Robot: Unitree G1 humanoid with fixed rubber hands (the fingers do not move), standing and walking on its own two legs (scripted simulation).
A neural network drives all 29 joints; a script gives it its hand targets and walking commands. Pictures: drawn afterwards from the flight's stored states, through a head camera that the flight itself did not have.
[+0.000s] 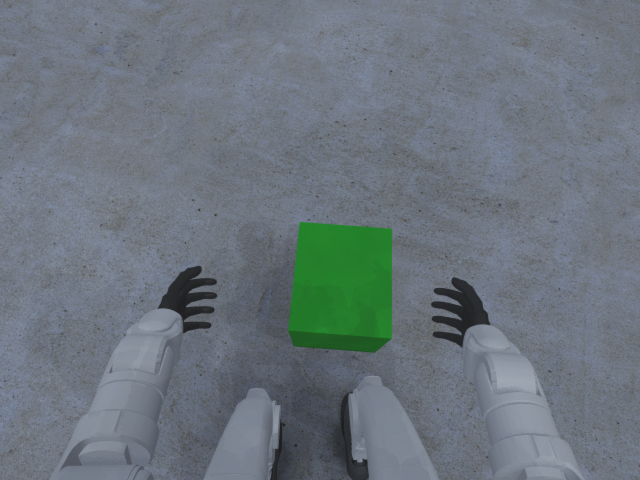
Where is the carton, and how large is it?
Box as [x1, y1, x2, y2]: [288, 222, 391, 352]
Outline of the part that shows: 300,222 288,327 293,344 297,346 374,352 391,338 391,229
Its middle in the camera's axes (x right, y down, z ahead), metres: +0.05 +0.14 +1.01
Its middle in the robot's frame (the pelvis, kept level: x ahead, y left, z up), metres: +0.48 -0.07 -0.56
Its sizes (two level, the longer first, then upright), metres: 0.265 0.228 0.262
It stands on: the floor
